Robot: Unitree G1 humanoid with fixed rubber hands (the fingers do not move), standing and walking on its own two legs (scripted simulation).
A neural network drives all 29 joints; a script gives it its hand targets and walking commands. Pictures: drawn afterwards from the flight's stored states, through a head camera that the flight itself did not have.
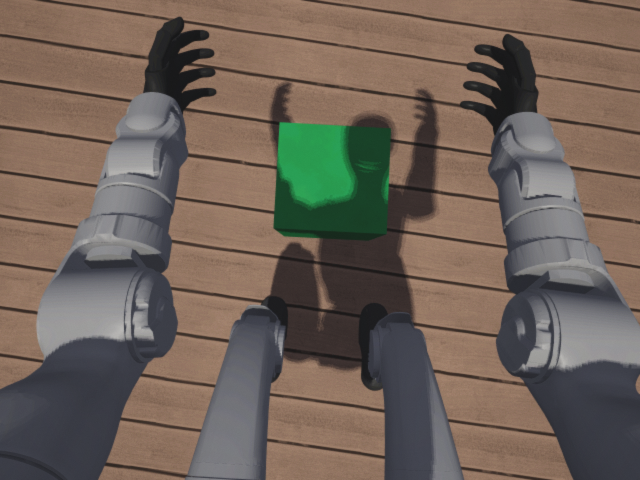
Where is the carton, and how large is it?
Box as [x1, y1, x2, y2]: [273, 122, 390, 240]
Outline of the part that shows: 280,122 273,227 283,235 287,236 368,240 385,234 387,213 390,128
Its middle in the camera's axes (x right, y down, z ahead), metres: +0.02 -0.10 +0.85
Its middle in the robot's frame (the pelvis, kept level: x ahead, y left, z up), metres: +0.49 +0.00 -0.50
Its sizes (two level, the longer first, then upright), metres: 0.210 0.200 0.250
